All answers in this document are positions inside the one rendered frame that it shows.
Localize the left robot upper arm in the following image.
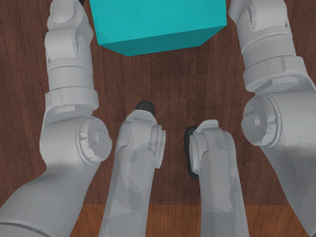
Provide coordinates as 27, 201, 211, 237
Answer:
0, 115, 113, 237

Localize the robot right forearm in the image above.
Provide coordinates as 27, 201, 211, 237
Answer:
228, 0, 316, 95

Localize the robot left forearm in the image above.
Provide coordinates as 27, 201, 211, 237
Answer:
39, 0, 99, 149

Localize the right robot upper arm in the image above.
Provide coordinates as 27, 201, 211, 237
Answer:
241, 90, 316, 237

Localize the carton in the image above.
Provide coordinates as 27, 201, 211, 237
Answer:
89, 0, 227, 56

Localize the left robot thigh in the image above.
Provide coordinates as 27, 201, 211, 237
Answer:
98, 118, 166, 237

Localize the robot right shin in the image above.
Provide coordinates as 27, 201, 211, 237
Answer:
192, 119, 236, 175

